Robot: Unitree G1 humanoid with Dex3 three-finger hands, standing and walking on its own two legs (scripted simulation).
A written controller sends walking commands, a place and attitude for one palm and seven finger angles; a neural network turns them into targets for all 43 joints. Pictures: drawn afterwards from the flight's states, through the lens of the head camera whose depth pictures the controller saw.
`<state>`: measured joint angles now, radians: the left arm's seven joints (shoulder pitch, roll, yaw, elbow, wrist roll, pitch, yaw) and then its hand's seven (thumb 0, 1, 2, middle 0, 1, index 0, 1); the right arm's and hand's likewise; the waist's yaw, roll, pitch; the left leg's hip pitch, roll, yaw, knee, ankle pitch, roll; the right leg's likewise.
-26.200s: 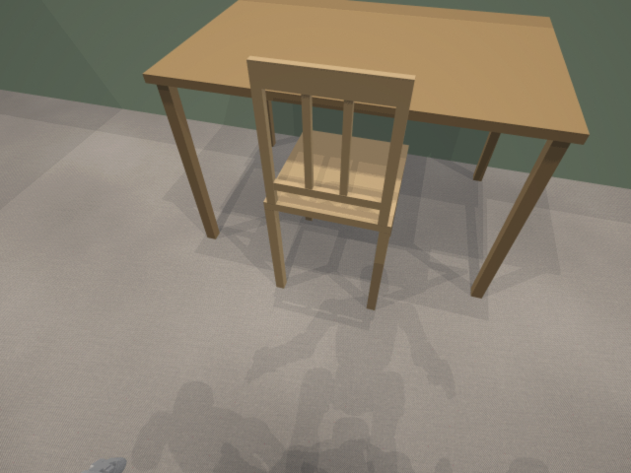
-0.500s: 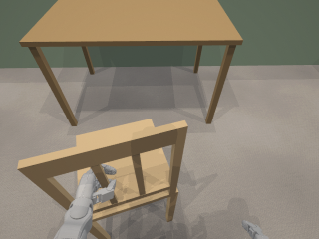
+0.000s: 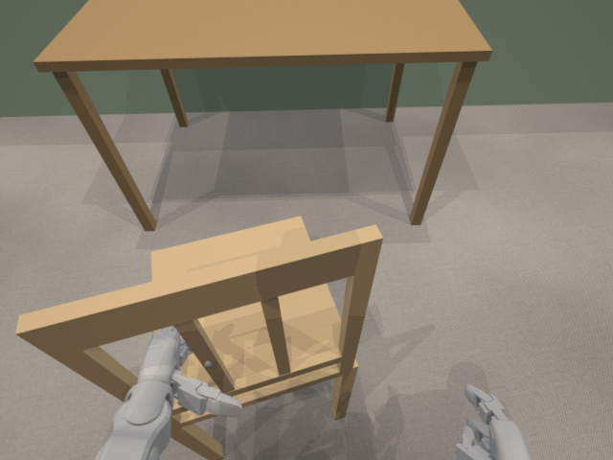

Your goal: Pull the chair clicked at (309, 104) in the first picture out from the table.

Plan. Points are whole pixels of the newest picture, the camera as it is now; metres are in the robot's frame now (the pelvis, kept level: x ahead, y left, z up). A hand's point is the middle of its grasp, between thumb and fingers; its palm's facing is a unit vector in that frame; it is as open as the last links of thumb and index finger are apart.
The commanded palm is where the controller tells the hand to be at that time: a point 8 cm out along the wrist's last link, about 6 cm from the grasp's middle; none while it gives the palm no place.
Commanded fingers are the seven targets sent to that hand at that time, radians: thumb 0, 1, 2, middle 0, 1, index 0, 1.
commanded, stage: open the thumb and straighten the fingers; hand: left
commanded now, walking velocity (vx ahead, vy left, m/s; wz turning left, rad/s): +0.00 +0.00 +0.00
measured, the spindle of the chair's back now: (209, 358) +0.27 +0.15 -0.06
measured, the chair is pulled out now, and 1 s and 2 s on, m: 0.63 0.63 0.63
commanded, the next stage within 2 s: draw the fingers out of the gap in 0.12 s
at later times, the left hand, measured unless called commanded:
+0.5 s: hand (196, 406) +0.20 +0.15 -0.04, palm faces +0.02 -0.98 -0.20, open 17.5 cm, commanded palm +0.18 +0.20 -0.02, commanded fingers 0.00 -0.55 0.20 0.00 0.00 0.00 0.00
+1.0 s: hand out of the picture +0.13 +0.15 -0.04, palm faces +0.05 -0.98 -0.19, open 17.5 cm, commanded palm +0.10 +0.19 -0.02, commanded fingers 0.00 -0.55 0.20 0.00 0.00 0.00 0.00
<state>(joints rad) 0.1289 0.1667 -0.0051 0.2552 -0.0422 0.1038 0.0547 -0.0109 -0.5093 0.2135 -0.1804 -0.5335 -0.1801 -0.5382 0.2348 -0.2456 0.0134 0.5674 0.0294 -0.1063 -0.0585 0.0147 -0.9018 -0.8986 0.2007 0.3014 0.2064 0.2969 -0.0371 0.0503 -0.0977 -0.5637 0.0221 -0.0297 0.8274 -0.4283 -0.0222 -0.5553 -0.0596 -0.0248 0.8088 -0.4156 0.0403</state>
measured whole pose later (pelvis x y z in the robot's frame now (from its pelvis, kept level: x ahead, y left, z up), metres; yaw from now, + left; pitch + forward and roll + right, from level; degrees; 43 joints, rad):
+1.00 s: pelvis -0.01 -0.01 -0.02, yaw +2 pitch +10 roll -2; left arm 0.67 0.19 -0.07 -0.21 -0.03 0.13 0.04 -0.02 -0.53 0.20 -0.01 0.00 0.00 0.00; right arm 0.24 -0.21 0.00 0.48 0.04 -0.11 -0.10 0.02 -0.90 -0.90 0.20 0.30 0.21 0.30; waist -0.03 0.06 -0.16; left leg -0.68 0.03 -0.08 0.99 -0.49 -0.04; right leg -0.65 -0.06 -0.07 0.95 -0.48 0.03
